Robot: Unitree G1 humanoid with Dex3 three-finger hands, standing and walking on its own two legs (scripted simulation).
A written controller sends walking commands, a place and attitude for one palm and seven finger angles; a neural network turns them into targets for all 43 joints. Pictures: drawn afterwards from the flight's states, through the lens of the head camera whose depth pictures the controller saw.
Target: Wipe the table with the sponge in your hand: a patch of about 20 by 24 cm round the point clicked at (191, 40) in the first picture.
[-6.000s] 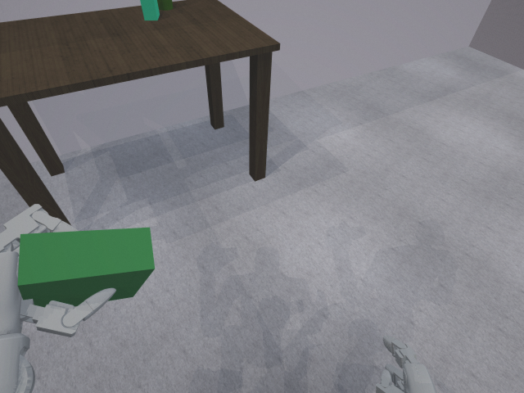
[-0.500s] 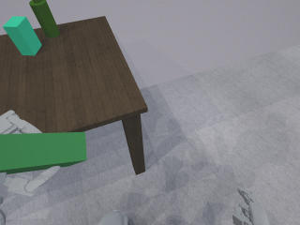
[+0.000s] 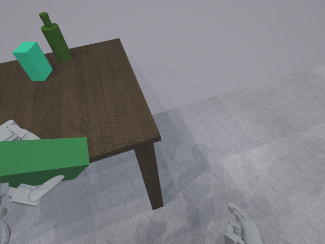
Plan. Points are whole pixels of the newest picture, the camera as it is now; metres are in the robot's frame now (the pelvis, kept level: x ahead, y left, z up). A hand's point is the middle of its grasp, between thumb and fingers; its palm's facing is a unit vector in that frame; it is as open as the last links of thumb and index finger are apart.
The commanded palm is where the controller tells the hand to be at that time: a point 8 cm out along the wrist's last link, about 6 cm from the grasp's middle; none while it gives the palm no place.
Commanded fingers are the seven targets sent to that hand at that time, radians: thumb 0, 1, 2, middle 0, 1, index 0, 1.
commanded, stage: come to a stop and stand still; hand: left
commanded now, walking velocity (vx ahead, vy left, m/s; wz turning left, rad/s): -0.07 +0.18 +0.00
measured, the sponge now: (56, 163) +0.23 +0.21 +0.16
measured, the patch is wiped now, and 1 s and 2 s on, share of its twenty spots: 0.00 0.00 0.00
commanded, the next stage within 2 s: look again from close up in 0.98 s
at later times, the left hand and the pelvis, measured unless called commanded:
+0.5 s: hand out of the picture +0.12 +0.27 +0.18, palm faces +0.47 -0.78 -0.41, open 9.3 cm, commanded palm +0.08 +0.30 +0.18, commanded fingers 0.00 0.10 1.30 -1.20 -1.60 -1.20 -1.60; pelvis -0.07 +0.01 +0.01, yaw +2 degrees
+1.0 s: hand (22, 228) +0.12 +0.21 +0.16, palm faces +0.35 -0.81 -0.48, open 9.3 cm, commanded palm +0.06 +0.25 +0.18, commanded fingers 0.00 0.10 1.30 -1.20 -1.60 -1.20 -1.60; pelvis -0.10 -0.03 +0.01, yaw +0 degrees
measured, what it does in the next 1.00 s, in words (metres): steps on the spot: left foot, then right foot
